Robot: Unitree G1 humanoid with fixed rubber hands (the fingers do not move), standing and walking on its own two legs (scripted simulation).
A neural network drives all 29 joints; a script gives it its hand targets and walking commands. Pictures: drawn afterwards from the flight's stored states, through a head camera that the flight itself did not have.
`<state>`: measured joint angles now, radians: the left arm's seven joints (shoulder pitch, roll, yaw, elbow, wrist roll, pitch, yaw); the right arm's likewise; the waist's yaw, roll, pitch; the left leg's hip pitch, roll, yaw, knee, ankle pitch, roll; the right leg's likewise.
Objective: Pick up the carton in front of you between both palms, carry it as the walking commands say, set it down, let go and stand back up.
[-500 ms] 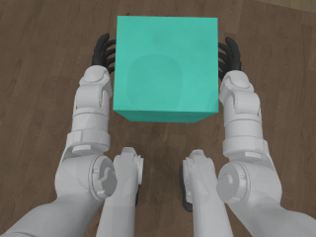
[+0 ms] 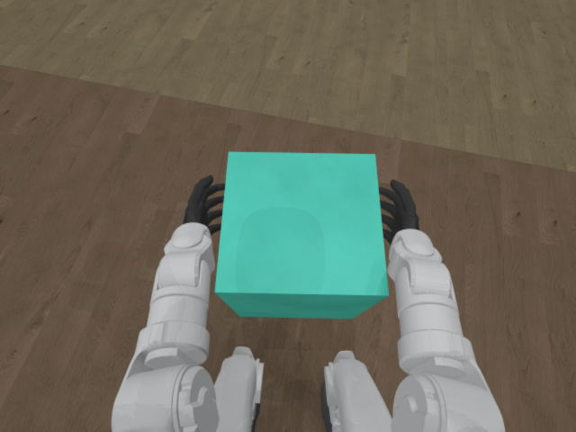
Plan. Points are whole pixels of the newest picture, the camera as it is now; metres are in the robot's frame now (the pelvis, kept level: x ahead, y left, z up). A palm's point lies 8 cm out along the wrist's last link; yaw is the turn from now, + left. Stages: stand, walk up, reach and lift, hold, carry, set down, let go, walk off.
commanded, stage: reach and lift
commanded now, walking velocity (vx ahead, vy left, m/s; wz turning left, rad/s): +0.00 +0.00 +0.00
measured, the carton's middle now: (298, 246) +0.39 +0.00 -0.10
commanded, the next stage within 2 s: hold in 1.56 s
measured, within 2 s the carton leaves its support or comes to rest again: neither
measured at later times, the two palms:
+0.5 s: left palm (161, 215) +0.34 +0.15 +0.12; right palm (457, 219) +0.35 -0.15 +0.12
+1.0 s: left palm (148, 211) +0.33 +0.15 +0.15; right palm (471, 215) +0.34 -0.15 +0.15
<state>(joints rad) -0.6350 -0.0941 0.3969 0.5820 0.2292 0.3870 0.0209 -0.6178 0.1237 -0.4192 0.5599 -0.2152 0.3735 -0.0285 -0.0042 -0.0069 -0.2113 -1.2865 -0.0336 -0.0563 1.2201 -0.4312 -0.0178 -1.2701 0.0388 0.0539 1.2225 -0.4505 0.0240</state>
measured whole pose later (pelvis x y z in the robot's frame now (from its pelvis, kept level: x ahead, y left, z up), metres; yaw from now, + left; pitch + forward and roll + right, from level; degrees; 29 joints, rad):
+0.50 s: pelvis +0.04 +0.00 +0.11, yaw +0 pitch +4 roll +0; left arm -0.30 -0.16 0.29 0.40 0.24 0.51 0.01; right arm -0.29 0.16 -0.29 0.40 -0.24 0.50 -0.01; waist 0.00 0.00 -0.09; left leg -0.41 -0.02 -0.06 0.59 -0.26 -0.01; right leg -0.39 0.02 0.06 0.60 -0.28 0.01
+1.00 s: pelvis +0.03 +0.00 +0.12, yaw +0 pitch -5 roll +0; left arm -0.34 -0.17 0.32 0.37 0.31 0.61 -0.02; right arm -0.34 0.17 -0.32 0.37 -0.30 0.61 0.03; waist 0.00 0.00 0.04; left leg -0.17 -0.02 -0.06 0.46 -0.20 -0.01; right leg -0.16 0.01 0.06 0.46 -0.22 0.01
